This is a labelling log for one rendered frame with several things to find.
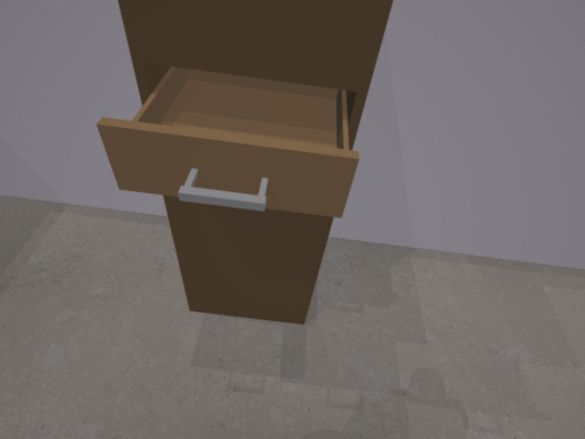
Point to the cabinet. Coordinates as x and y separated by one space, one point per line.
244 262

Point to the handle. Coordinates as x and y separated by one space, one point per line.
222 198

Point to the drawer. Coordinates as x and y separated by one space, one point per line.
236 130

